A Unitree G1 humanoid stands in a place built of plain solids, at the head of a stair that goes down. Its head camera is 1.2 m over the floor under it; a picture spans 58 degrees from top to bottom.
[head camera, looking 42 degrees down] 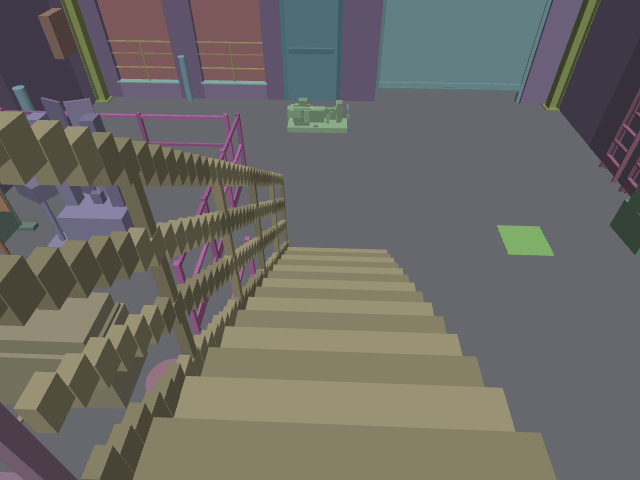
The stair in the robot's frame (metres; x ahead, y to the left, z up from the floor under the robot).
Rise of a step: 0.18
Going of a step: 0.26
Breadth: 1.30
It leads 2 degrees to the right of straight ahead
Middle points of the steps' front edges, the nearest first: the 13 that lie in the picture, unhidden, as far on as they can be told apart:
0.64 -0.06 -0.18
0.90 -0.07 -0.36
1.16 -0.08 -0.54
1.41 -0.09 -0.72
1.67 -0.10 -0.90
1.93 -0.11 -1.08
2.18 -0.12 -1.26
2.44 -0.13 -1.44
2.69 -0.14 -1.62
2.95 -0.15 -1.80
3.21 -0.16 -1.98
3.47 -0.17 -2.16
3.72 -0.18 -2.34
